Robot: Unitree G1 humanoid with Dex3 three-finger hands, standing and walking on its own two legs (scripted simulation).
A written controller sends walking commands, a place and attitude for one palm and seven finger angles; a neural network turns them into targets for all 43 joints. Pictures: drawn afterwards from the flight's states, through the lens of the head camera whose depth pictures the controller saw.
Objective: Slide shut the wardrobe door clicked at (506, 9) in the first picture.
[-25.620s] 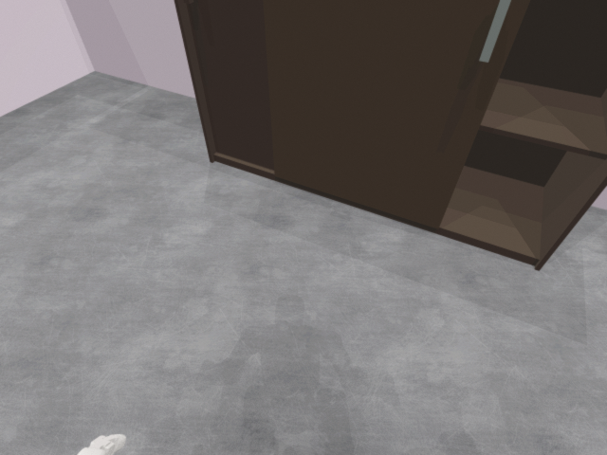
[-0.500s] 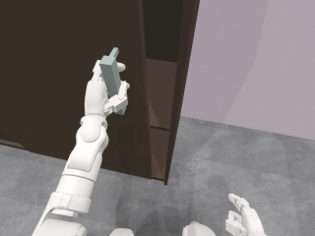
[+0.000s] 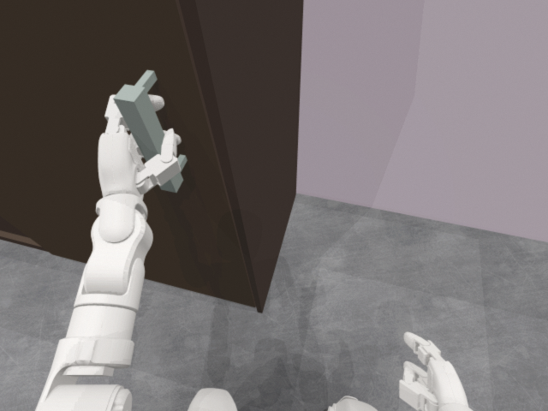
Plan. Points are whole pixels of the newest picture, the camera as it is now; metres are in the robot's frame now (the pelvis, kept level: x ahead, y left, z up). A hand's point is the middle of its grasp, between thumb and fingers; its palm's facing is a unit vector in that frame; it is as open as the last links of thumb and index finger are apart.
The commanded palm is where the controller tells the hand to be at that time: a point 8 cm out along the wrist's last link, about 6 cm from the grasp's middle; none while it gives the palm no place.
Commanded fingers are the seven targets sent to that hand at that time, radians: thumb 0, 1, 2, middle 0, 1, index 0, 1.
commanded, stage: step sideways, sliding the door along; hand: left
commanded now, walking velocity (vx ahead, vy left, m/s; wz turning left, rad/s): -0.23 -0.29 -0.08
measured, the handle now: (161, 135) +0.41 +0.24 +0.14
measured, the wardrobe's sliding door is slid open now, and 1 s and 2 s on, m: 0.00 0.00 0.00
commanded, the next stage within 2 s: stop walking and hold the door there in 0.22 s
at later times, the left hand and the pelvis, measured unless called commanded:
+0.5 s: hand (167, 158) +0.37 +0.22 +0.14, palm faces +0.55 -0.78 -0.29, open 7.1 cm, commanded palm +0.33 +0.24 +0.14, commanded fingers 0.00 0.90 0.90 -0.45 -1.40 -0.45 -1.40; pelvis +0.04 -0.10 +0.02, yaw -3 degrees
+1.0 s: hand (165, 159) +0.37 +0.22 +0.14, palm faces +0.48 -0.83 -0.29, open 6.9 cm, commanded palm +0.32 +0.25 +0.14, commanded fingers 0.00 0.90 0.90 -0.45 -1.40 -0.45 -1.40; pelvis +0.03 -0.07 +0.02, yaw -6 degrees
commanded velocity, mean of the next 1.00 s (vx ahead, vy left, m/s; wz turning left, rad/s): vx -0.11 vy -0.03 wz -0.03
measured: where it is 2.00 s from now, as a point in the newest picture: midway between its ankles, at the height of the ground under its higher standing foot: outside the picture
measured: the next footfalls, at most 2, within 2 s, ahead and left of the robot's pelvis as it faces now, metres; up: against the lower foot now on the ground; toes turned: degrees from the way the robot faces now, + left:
left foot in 0.14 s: +0.02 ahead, +0.17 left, +0.00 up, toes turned +9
right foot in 0.34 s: +0.11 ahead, -0.19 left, +0.00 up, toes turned -3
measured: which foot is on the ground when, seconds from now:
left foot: down 0.00-0.04, up 0.06-0.12, down 0.14-0.38, up 0.40-0.60, down 0.62-1.00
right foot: down 0.00-0.16, up 0.18-0.32, down 0.34-1.00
